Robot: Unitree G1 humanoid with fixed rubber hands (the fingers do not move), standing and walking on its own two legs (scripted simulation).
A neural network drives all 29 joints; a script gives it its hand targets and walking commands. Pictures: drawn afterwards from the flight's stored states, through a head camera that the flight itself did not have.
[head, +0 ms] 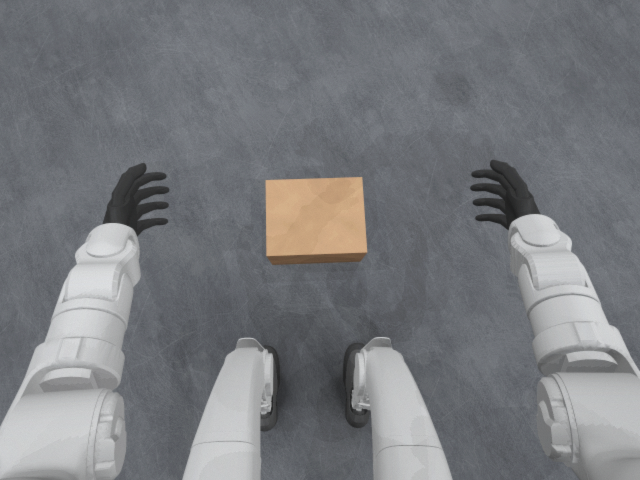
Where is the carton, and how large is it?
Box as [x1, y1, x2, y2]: [266, 177, 366, 264]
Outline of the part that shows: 361,177 266,180 266,255 272,264 359,261 366,253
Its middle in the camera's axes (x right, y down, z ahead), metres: -0.01 -0.04 +1.03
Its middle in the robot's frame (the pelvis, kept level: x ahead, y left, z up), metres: +0.53 +0.02 -0.61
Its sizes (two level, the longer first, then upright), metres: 0.245 0.195 0.144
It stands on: the floor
